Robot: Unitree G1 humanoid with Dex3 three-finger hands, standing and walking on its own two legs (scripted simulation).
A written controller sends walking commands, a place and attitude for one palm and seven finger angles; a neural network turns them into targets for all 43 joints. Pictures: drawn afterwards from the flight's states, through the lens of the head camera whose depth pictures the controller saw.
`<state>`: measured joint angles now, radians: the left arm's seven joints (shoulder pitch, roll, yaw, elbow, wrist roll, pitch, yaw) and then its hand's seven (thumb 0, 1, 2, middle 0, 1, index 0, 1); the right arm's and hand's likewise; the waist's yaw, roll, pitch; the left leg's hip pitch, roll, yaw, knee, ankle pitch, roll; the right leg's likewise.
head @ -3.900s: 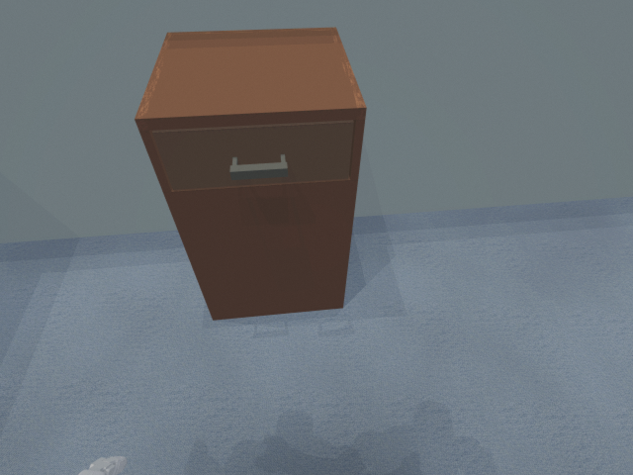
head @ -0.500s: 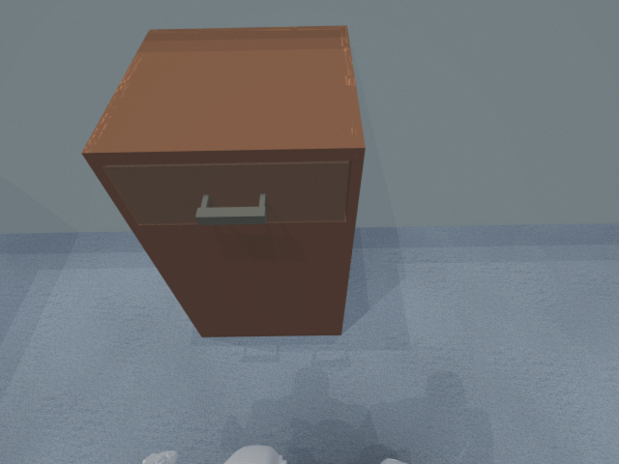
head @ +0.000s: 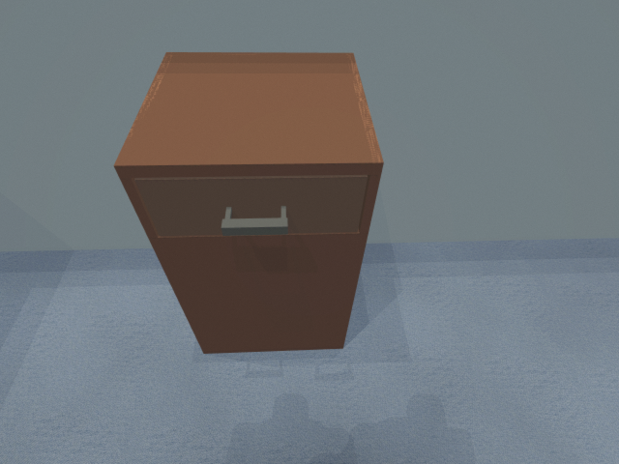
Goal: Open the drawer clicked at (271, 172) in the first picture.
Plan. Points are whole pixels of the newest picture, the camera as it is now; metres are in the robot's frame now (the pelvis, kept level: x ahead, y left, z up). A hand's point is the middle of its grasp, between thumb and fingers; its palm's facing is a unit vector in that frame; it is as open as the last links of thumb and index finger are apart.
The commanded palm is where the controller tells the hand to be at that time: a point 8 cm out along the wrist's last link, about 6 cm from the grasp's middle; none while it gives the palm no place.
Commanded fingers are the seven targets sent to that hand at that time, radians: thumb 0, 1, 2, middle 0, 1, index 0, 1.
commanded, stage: come to a stop and stand still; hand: left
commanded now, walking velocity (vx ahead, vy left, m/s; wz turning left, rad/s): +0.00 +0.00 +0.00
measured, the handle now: (255, 219) +0.55 +0.13 -0.07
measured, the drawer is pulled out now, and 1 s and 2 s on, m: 0.00 0.00 0.00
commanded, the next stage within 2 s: look again from close up in 0.28 s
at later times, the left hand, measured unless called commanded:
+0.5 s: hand out of the picture -0.05 +0.14 -0.18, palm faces +0.02 -0.99 -0.15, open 7.4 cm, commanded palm none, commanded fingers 0.00 0.90 0.90 -0.20 -0.30 -0.20 -0.30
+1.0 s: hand out of the picture -0.08 +0.14 -0.18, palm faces +0.06 -0.99 -0.16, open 7.4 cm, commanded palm none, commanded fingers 0.00 0.90 0.90 -0.20 -0.30 -0.20 -0.30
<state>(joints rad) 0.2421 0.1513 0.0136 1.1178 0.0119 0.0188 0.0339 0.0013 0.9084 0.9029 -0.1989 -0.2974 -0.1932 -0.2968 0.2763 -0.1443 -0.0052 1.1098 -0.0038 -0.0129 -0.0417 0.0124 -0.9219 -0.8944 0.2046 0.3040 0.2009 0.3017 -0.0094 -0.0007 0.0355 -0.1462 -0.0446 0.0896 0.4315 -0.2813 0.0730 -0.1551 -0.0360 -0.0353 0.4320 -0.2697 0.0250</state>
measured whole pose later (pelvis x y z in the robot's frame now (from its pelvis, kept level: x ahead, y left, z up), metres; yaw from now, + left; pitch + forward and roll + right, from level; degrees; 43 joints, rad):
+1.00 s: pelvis -0.06 -0.02 +0.00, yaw +2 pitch -2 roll -1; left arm 0.37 0.14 -0.01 1.06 0.02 0.00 0.03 0.00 0.90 0.90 -0.20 -0.30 -0.19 -0.30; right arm 0.33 -0.15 0.03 1.06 -0.02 -0.01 -0.02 0.01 -0.91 -0.89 0.20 0.30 0.20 0.30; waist 0.00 -0.01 0.00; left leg -0.24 -0.03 0.06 0.48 -0.21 0.05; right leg -0.23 -0.02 -0.07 0.46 -0.20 -0.01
